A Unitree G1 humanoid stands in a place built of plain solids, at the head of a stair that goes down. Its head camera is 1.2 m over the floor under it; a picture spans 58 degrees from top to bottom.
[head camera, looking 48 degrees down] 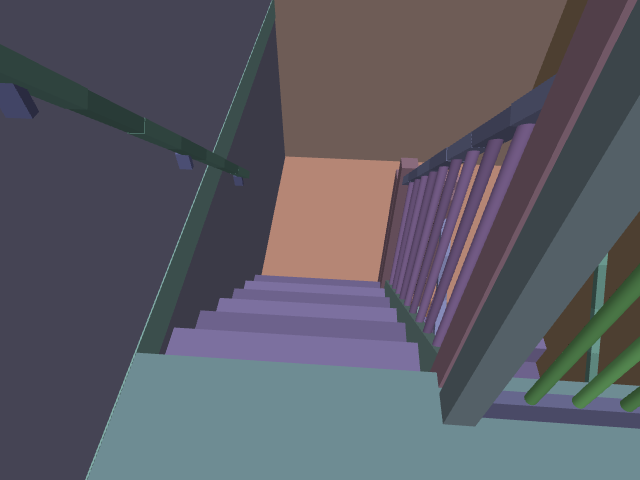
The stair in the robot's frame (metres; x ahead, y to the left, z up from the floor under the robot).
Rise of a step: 0.21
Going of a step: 0.21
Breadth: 0.90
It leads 4 degrees to the right of straight ahead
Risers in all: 7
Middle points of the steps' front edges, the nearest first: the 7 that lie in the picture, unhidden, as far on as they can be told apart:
0.59 0.11 0.00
0.80 0.09 -0.21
1.01 0.08 -0.42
1.23 0.06 -0.64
1.44 0.05 -0.85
1.65 0.03 -1.06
1.86 0.02 -1.28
